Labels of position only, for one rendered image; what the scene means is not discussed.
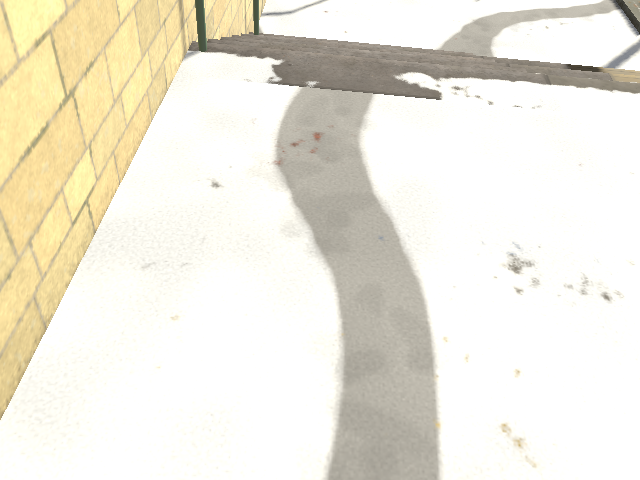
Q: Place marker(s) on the stairs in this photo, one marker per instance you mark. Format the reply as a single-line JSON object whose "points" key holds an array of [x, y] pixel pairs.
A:
{"points": [[366, 50]]}

